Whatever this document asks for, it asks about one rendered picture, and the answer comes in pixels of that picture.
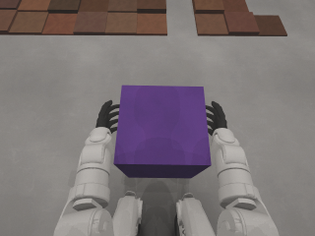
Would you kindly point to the left robot hand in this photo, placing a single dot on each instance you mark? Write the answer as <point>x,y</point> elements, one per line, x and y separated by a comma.
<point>104,116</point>

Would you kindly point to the left robot upper arm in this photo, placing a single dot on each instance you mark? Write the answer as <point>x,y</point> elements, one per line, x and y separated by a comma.
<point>95,221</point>

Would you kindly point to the left robot forearm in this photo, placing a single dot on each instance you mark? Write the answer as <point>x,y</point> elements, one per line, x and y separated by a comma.
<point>91,184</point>

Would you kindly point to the robot right shin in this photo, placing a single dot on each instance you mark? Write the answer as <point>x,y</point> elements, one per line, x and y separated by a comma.
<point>182,230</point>

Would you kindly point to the right robot forearm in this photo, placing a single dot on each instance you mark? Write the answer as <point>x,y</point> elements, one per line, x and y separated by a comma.
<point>235,182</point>

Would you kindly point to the right robot upper arm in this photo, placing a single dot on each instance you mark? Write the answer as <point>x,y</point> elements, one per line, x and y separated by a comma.
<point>235,221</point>

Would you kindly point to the robot right thigh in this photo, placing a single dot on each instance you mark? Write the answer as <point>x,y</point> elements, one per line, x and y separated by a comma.
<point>192,217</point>

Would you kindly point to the carton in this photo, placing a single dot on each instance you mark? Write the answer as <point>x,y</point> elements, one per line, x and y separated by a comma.
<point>162,132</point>

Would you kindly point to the right robot hand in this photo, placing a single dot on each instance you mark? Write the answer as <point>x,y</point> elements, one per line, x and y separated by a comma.
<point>218,118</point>

